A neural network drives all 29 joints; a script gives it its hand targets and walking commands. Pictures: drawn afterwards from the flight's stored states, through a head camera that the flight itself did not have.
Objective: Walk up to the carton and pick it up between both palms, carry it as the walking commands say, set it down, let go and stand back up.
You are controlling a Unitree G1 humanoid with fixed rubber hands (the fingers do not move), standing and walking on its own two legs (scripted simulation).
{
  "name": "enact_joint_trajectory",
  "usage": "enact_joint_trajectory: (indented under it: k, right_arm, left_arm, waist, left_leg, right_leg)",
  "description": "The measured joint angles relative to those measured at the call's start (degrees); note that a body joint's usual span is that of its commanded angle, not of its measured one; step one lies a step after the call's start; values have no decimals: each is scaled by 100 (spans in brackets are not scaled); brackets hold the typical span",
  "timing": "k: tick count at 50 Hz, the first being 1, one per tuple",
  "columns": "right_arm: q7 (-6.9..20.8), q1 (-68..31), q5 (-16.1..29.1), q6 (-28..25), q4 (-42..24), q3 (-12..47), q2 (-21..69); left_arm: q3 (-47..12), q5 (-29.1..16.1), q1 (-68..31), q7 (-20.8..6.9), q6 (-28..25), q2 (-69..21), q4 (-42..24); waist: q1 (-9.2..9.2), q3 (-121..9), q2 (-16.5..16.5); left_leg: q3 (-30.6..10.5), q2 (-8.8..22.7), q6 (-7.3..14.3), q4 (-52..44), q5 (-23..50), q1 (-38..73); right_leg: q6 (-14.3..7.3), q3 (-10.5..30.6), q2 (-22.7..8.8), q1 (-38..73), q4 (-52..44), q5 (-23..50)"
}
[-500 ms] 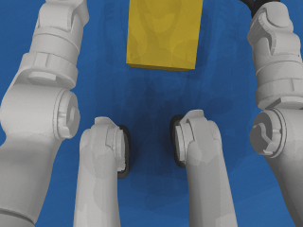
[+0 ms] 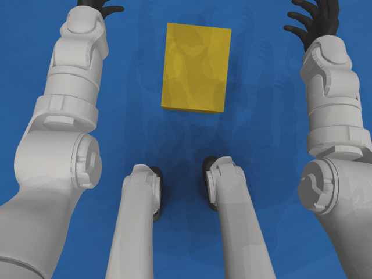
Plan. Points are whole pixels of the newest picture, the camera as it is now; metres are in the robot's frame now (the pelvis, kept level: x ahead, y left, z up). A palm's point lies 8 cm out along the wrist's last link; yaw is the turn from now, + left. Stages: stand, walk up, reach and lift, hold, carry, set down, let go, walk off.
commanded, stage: set down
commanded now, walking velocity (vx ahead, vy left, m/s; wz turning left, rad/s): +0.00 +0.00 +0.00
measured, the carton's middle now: (194, 74) +0.53 -0.06 -0.46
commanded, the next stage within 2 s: let go in 0.44 s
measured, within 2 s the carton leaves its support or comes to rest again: neither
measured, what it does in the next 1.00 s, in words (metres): rises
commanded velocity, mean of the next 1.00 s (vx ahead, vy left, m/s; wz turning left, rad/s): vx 0.00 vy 0.00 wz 0.00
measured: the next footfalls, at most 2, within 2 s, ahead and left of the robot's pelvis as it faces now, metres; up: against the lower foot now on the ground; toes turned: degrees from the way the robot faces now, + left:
none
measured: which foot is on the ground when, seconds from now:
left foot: down 0.00-1.00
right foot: down 0.00-1.00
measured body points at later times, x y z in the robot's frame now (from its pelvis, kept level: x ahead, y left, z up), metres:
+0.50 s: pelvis +0.02 -0.01 +0.12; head +0.33 -0.02 +0.44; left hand +0.58 +0.11 +0.01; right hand +0.51 -0.25 +0.01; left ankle +0.07 +0.12 -0.52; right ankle +0.10 -0.12 -0.52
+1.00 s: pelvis +0.07 -0.01 +0.19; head +0.26 -0.01 +0.59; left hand +0.42 +0.18 +0.08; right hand +0.38 -0.26 +0.09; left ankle +0.07 +0.12 -0.52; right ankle +0.10 -0.12 -0.52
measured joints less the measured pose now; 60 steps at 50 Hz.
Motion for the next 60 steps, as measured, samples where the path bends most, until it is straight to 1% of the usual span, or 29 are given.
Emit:
enact_joint_trajectory:
  k: [12,17,24,28,32,35,38,40,44,47,53,60]
  right_arm:
    - [163,375,-244,-144,-147,-219,196]
    - [211,489,-400,-223,-114,-339,328]
    - [260,500,-851,-360,85,-565,532]
    - [325,715,-1045,-412,-5,-532,594]
    - [474,1303,-1186,-441,-401,-322,595]
    - [627,1975,-1193,-435,-800,-65,535]
    - [758,2704,-1048,-426,-1135,225,417]
    - [835,3154,-878,-453,-1246,403,323]
    - [960,3918,-562,-569,-1229,688,179]
    - [985,4466,-441,-688,-1219,849,152]
    - [920,5655,-325,-912,-1412,1118,263]
    - [810,7046,-257,-1070,-1810,1436,387]
  left_arm:
    - [272,275,354,-184,-146,-157,-125]
    - [421,411,460,-264,-221,-248,-59]
    - [743,882,421,-369,-370,-420,259]
    - [887,1152,657,-270,-410,-590,69]
    - [841,1286,1391,-49,-416,-830,-596]
    - [672,1217,2241,109,-398,-999,-1242]
    - [459,1039,3142,149,-396,-1083,-1805]
    - [333,890,3656,116,-432,-1087,-2015]
    - [96,648,4442,4,-569,-1049,-2082]
    - [-62,563,4938,-96,-700,-1027,-2008]
    - [-306,457,5952,-258,-959,-939,-1949]
    - [-513,305,7263,-386,-1167,-848,-2175]
  waist:
    - [12,-65,-17]
    - [20,-110,-16]
    - [23,-147,-15]
    - [61,-89,-31]
    - [126,-49,-63]
    - [164,-70,-89]
    - [193,-111,-119]
    - [216,-139,-140]
    - [271,-209,-164]
    - [307,-234,-168]
    - [346,-143,-183]
    - [397,-24,-210]
  left_leg:
    - [-77,19,-10,-1778,606,1283]
    - [-106,40,-18,-2488,869,1801]
    - [-145,74,-32,-3117,1092,2256]
    - [-157,95,-41,-3322,1139,2435]
    - [-150,113,-48,-3563,1174,2704]
    - [-151,121,-51,-3815,1212,3023]
    - [-166,137,-56,-4112,1264,3447]
    - [-183,151,-61,-4303,1297,3774]
    - [-223,173,-60,-4598,1316,4481]
    - [-248,181,-47,-4770,1292,5066]
    - [-264,190,4,-5144,1241,6314]
    - [-221,193,88,-5659,1223,7725]
  right_leg:
    - [-32,44,-25,1294,-1743,561]
    - [-47,54,-34,1813,-2440,812]
    - [-75,43,-33,2274,-3071,1032]
    - [-94,40,-22,2452,-3278,1083]
    - [-117,58,-15,2704,-3495,1113]
    - [-139,68,-18,3007,-3710,1133]
    - [-163,66,-17,3423,-3983,1170]
    - [-176,57,-15,3750,-4168,1196]
    - [-193,25,-13,4468,-4464,1204]
    - [-194,4,-18,5065,-4642,1172]
    - [-172,-6,-37,6330,-5030,1111]
    - [-125,42,-71,7744,-5555,1094]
